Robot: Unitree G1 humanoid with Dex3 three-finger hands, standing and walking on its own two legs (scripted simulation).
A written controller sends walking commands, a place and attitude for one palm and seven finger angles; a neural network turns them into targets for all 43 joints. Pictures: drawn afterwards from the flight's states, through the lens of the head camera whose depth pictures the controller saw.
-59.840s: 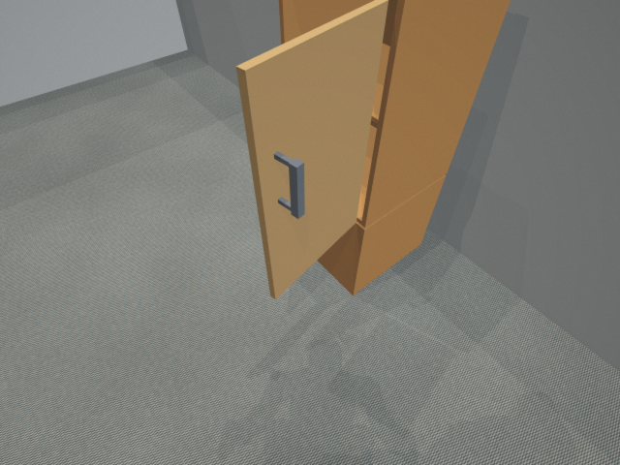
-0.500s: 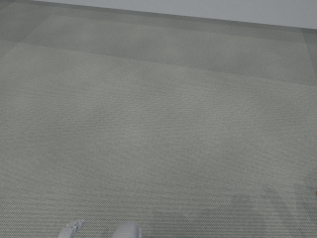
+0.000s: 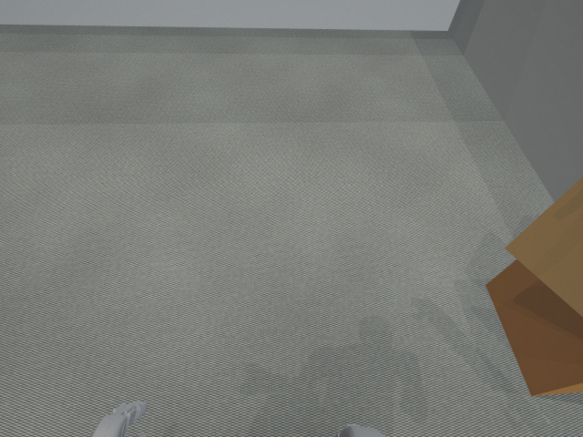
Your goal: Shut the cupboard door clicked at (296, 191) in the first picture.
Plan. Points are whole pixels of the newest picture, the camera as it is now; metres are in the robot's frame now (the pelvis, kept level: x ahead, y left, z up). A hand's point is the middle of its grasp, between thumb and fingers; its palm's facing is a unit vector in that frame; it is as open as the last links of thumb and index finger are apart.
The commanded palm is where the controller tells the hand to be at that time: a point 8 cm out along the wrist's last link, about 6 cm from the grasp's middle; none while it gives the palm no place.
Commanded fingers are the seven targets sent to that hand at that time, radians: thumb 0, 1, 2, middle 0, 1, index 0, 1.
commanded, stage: turn to face it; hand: left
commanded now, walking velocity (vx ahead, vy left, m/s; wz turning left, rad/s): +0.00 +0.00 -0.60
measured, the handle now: out of the picture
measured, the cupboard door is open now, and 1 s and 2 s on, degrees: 30 30 30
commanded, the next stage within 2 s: take the last steps up to it in 1.44 s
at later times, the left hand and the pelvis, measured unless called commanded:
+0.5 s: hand (169, 414) +0.16 +0.20 -0.18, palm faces -0.26 -0.95 -0.18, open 7.3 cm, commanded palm none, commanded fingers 0.00 0.90 0.90 -0.20 -0.30 -0.20 -0.30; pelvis +0.03 +0.02 -0.01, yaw -17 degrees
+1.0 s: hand (221, 374) +0.22 +0.12 -0.16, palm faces -0.55 -0.80 -0.24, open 7.3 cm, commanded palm none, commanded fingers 0.00 0.90 0.90 -0.20 -0.30 -0.20 -0.30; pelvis +0.03 +0.01 -0.01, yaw -34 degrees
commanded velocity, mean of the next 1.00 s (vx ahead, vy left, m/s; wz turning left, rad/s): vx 0.00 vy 0.00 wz -0.60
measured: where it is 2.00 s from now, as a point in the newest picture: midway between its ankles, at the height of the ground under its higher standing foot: outside the picture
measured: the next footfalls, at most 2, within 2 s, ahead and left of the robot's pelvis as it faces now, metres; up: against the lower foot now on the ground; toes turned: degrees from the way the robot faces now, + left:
right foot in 0.06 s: +0.03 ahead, -0.14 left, +0.00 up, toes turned -7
left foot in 0.40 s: +0.10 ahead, +0.11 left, +0.00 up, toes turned -10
